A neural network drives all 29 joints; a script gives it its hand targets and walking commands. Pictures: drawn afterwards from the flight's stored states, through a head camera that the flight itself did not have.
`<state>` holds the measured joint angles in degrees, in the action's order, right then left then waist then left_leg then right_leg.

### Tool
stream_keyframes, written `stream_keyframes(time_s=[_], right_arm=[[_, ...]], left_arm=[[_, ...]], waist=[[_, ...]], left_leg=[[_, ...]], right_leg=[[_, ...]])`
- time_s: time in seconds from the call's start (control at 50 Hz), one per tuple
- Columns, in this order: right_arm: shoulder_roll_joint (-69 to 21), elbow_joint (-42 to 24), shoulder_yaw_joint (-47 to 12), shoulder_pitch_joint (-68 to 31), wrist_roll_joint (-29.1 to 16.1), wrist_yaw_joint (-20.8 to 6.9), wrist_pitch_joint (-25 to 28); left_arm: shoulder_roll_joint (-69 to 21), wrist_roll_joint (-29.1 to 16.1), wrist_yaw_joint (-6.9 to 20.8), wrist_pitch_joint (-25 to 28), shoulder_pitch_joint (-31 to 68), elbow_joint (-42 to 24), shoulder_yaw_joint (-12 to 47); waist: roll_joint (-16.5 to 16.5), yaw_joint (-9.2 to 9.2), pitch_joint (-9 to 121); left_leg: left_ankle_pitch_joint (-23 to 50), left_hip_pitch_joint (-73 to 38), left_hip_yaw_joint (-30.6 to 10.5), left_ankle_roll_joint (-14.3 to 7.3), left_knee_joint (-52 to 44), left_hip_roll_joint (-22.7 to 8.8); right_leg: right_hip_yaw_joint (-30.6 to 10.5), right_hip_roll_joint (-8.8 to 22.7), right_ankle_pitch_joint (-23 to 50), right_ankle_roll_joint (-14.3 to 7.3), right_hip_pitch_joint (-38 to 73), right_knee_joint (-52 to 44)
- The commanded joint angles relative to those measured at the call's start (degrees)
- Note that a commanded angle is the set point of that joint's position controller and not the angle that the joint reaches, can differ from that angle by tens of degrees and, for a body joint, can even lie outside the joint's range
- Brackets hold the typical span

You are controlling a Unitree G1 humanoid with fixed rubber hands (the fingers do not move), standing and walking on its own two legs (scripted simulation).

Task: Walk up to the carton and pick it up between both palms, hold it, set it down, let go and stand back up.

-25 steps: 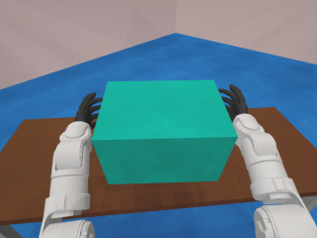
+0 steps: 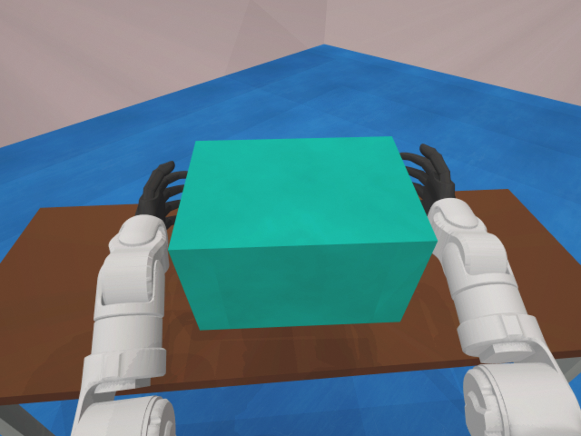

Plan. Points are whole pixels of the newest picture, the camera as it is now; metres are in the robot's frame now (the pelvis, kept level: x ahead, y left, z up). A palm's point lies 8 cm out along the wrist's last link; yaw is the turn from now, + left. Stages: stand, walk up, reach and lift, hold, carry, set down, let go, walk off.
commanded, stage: hold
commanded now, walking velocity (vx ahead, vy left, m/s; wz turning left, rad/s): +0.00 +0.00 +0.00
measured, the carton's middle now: (297, 231) +0.38 +0.00 +0.13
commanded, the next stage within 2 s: none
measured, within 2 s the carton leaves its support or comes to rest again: neither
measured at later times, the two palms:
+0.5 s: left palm (136, 229) +0.33 +0.20 +0.19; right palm (436, 201) +0.35 -0.17 +0.20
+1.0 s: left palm (149, 225) +0.34 +0.19 +0.18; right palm (442, 216) +0.35 -0.18 +0.18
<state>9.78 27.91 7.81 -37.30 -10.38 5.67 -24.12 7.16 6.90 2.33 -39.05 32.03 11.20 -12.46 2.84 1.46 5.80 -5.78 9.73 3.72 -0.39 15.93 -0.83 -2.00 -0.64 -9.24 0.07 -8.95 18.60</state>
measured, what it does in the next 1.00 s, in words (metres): stands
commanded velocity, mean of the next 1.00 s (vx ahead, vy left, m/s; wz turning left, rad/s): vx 0.00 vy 0.00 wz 0.00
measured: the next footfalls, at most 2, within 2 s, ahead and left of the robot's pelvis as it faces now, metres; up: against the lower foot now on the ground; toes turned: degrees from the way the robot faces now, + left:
none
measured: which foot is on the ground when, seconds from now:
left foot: down 0.00-1.00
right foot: down 0.00-1.00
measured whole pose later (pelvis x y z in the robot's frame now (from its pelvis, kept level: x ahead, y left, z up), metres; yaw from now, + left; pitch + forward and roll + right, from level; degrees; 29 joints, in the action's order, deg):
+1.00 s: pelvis +0.00 +0.01 +0.00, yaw +0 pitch -1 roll +0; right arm 9.7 21.1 4.9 -30.7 -15.4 8.8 -23.2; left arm 5.7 8.3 3.6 -40.2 26.8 3.9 -12.9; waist 2.5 3.1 6.6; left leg -6.9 9.4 3.7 -0.4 17.6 -0.9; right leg -2.0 -0.6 -9.2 0.1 -7.6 18.2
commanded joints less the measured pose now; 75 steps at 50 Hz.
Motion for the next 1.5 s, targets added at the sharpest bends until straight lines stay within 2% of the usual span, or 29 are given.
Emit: stream_keyframes(time_s=[0.0, 0.08, 0.12, 0.2, 0.3, 0.4, 0.46, 0.52, 0.56, 0.6, 0.62, 0.7, 0.76, 0.78, 0.8, 0.84, 0.88, 0.9, 0.94, 0.96, 1.0, 1.02, 1.08, 1.16, 1.22, 1.28, 1.34, 1.4, 1.48], right_arm=[[-30.4, -24.4, -28.2, -33.9, -10.3, -5.6, 3.3], [-29.9, -30.9, -29.9, -36.4, -12.6, -4.8, 2.8], [-28.6, -31.1, -29.5, -36.1, -12.4, -4.9, 2.2], [-27.4, -22.3, -26.8, -36.1, -9.9, -6.4, 0.8], [-28.8, -15.5, -22.1, -40.8, -6.0, -8.5, 1.6], [-29.4, -6.6, -17.0, -39.8, -1.6, -10.4, 2.2], [-30.0, -5.3, -15.7, -40.4, -0.7, -11.1, 3.3], [-29.6, -2.4, -15.2, -36.7, -0.3, -11.0, 3.0], [-30.2, -4.7, -17.2, -36.6, -1.5, -10.4, 3.5], [-30.5, -6.8, -19.5, -35.4, -3.3, -9.7, 3.6], [-30.7, -8.8, -21.1, -36.0, -4.1, -9.2, 3.8], [-30.6, -18.7, -26.4, -33.4, -8.7, -6.9, 4.2], [-30.5, -28.9, -29.6, -34.2, -11.5, -5.3, 4.2], [-29.9, -30.1, -29.6, -34.3, -11.7, -4.9, 4.0], [-30.1, -34.2, -30.8, -35.1, -12.9, -4.6, 4.4], [-28.7, -34.9, -30.2, -35.4, -12.8, -4.6, 3.7], [-27.1, -32.4, -29.0, -33.6, -11.9, -4.9, 2.6], [-26.5, -31.2, -28.7, -33.2, -11.4, -5.2, 2.1], [-25.8, -28.5, -27.5, -33.4, -10.5, -6.0, 1.4], [-26.0, -25.5, -26.9, -34.3, -9.7, -6.5, 1.0], [-26.1, -20.0, -24.1, -36.2, -7.7, -7.3, 0.6], [-26.6, -19.1, -23.2, -36.4, -6.9, -7.6, 0.7], [-28.0, -12.8, -20.5, -37.8, -4.3, -9.0, 0.9], [-29.6, -9.5, -18.2, -39.3, -2.1, -10.7, 2.7], [-30.1, -8.2, -17.0, -38.7, -1.1, -10.9, 3.5], [-30.4, -8.0, -17.8, -37.6, -1.5, -10.6, 3.6], [-30.0, -7.7, -18.8, -34.7, -2.2, -9.6, 2.8], [-30.2, -14.4, -22.5, -33.7, -5.0, -8.0, 3.2], [-29.9, -21.7, -26.9, -31.2, -8.8, -6.2, 3.4]], left_arm=[[-31.2, -5.8, 8.5, 3.6, 30.0, -20.8, 21.6], [-31.6, -6.0, 8.1, 3.3, 30.5, -22.8, 21.9], [-31.7, -6.0, 7.7, 2.8, 30.7, -22.9, 22.5], [-30.3, -3.0, 8.0, 1.3, 31.7, -16.6, 19.1], [-31.4, -3.6, 8.1, 1.8, 38.7, -11.1, 18.7], [-30.5, -3.9, 8.3, 2.6, 42.8, -6.6, 17.5], [-31.0, -4.0, 8.7, 3.0, 42.8, -5.4, 17.8], [-29.2, -3.3, 9.0, 2.9, 40.1, -5.3, 16.1], [-28.7, -2.0, 9.4, 2.6, 37.0, -5.3, 14.8], [-29.0, -2.6, 9.4, 2.8, 35.8, -8.9, 15.9], [-28.4, -2.2, 9.4, 2.8, 35.0, -9.1, 15.5], [-30.0, -3.8, 9.3, 2.9, 29.7, -17.6, 19.0], [-30.6, -5.3, 8.7, 3.1, 27.8, -22.4, 21.5], [-31.0, -6.0, 8.4, 3.4, 28.9, -24.1, 22.8], [-31.8, -6.9, 8.0, 3.6, 29.4, -27.4, 24.6], [-32.3, -7.0, 7.4, 3.2, 30.2, -27.3, 25.0], [-31.6, -6.4, 7.2, 2.3, 29.4, -26.3, 24.3], [-31.1, -5.3, 7.3, 1.4, 27.7, -24.1, 23.3], [-31.1, -4.6, 7.6, 0.6, 28.0, -22.0, 22.7], [-30.5, -3.6, 7.8, 0.2, 28.6, -19.3, 21.0], [-29.6, -2.3, 8.3, -0.2, 30.8, -14.5, 19.1], [-30.1, -3.1, 8.5, 0.0, 31.8, -14.2, 19.4], [-29.1, -2.5, 8.7, 0.6, 37.0, -10.4, 17.2], [-30.7, -4.7, 8.0, 2.1, 42.3, -10.1, 19.5], [-30.5, -5.3, 7.9, 2.8, 42.0, -9.3, 19.6], [-29.2, -3.3, 8.8, 2.3, 37.6, -7.2, 16.8], [-27.0, -1.3, 10.0, 1.3, 33.4, -7.6, 14.2], [-27.3, -1.6, 10.5, 1.2, 30.5, -12.6, 15.2], [-28.5, -3.0, 9.9, 2.0, 28.3, -20.0, 18.8]], waist=[[-2.7, 0.87, 25.9], [-2.7, 0.24, 25.6], [-3.2, -0.13, 23.7], [-3.1, -1.3, 14.8], [-3.1, -0.41, 12.5], [-2.9, 1.3, 10.3], [-2.5, 1.33, 11.6], [-2.3, 1.79, 11.6], [-1.9, 0.51, 13.7], [-2.0, 0.65, 15.9], [-1.3, -0.29, 16.9], [-2.0, 0.49, 24.0], [-2.0, 0.82, 27.2], [-2.9, 1.5, 27.7], [-3.7, 1.24, 30.1], [-4.8, 1.25, 27.3], [-4.9, 1.52, 22.2], [-4.4, 0.72, 19.4], [-3.9, 0.64, 16.3], [-3.0, -0.28, 14.3], [-2.2, -0.15, 10.0], [-1.9, 0.45, 10.3], [-2.1, 0.11, 9.6], [-3.1, 1.27, 12.7], [-2.6, 2.02, 14.3], [-1.2, 0.86, 13.4], [0.1, 0.82, 13.0], [0.2, 0.62, 17.5], [-2.0, 0.94, 23.5]], left_leg=[[22.0, -16.8, -3.1, 2.1, 3.4, 3.5], [24.4, -17.8, -3.5, 2.4, 4.3, 3.5], [22.0, -18.0, -3.5, 2.5, 3.8, 3.3], [10.0, -14.4, -3.0, 1.4, 0.0, 2.5], [-5.7, -9.3, -2.9, 0.3, -3.6, 1.8], [-12.8, -4.8, -2.6, -0.4, -5.6, 1.0], [-11.8, -4.5, -2.3, 0.0, -5.4, 0.8], [-7.3, -6.2, -2.0, 0.2, -4.7, 1.2], [-2.7, -7.3, -1.6, -0.3, -3.6, 2.0], [3.3, -9.4, -1.7, 0.2, -2.4, 2.3], [6.1, -10.1, -1.6, 0.0, -1.5, 2.7], [18.8, -14.8, -2.1, 1.5, 2.1, 3.6], [24.3, -17.0, -2.9, 2.0, 4.1, 4.0], [25.1, -17.8, -3.1, 2.6, 4.4, 3.8], [27.1, -19.2, -3.3, 3.0, 5.3, 3.7], [26.3, -19.7, -3.8, 3.7, 5.2, 3.1], [23.7, -19.5, -4.1, 3.6, 4.4, 2.5], [21.2, -18.7, -3.7, 3.2, 3.5, 2.6], [15.9, -17.2, -3.6, 2.8, 1.6, 1.9], [10.7, -15.1, -3.2, 1.9, 0.2, 2.0], [2.0, -11.6, -2.9, 1.0, -2.4, 1.9], [0.5, -10.8, -2.9, 0.9, -2.7, 1.7], [-8.2, -7.2, -2.7, -0.2, -4.9, 1.4], [-12.2, -5.5, -2.6, 0.2, -5.5, 0.6], [-8.3, -6.2, -2.4, 0.3, -4.7, 0.9], [-4.8, -6.8, -1.7, -0.4, -3.9, 1.7], [0.1, -7.8, -1.3, -0.8, -3.3, 2.4], [7.9, -10.2, -1.3, -0.5, -1.2, 3.3], [19.2, -14.9, -2.2, 1.3, 2.3, 3.5]], right_leg=[[2.3, -2.2, 27.6, 1.5, 15.3, -2.5], [2.8, -2.8, 27.8, 1.6, 13.9, -2.0], [3.1, -3.1, 22.4, 1.3, 11.8, -3.1], [3.0, -2.7, 7.7, 0.3, 7.1, -5.1], [3.2, -2.0, -5.9, -0.9, 3.8, -6.0], [3.2, -1.4, -10.4, -1.3, 4.0, -5.7], [3.0, -1.0, -9.4, -1.1, 4.5, -5.9], [2.7, -0.8, -4.7, -0.8, 5.3, -6.0], [2.3, -0.7, 0.6, -0.2, 8.2, -6.1], [2.6, -1.0, 6.7, 0.5, 9.5, -5.3], [2.6, -1.2, 10.3, 0.7, 11.2, -5.1], [2.5, -1.6, 27.2, 1.8, 16.2, -2.7], [2.6, -2.3, 32.8, 1.8, 17.3, -1.5], [2.9, -2.4, 31.8, 1.8, 16.5, -1.5], [3.1, -2.8, 32.2, 1.7, 16.1, -1.2], [3.5, -3.2, 26.9, 1.2, 12.9, -1.9], [3.8, -3.4, 19.9, 0.8, 9.9, -3.3], [3.7, -3.2, 16.9, 0.6, 9.4, -4.2], [3.9, -3.1, 10.5, 0.1, 7.7, -4.9], [3.6, -2.9, 6.9, 0.0, 7.0, -5.3], [3.5, -2.3, 0.0, -0.3, 5.3, -6.0], [3.4, -2.2, -0.5, -0.5, 5.5, -5.8], [3.4, -1.6, -7.5, -0.8, 4.4, -6.2], [3.5, -1.4, -9.4, -1.2, 3.8, -5.5], [3.1, -1.0, -5.8, -1.0, 4.4, -5.6], [2.7, -0.7, -2.3, -0.2, 6.3, -6.3], [2.6, -0.6, 3.4, 0.7, 9.5, -6.1], [2.5, -0.8, 15.5, 1.6, 13.9, -4.6], [2.6, -1.6, 28.6, 1.8, 17.2, -2.3]])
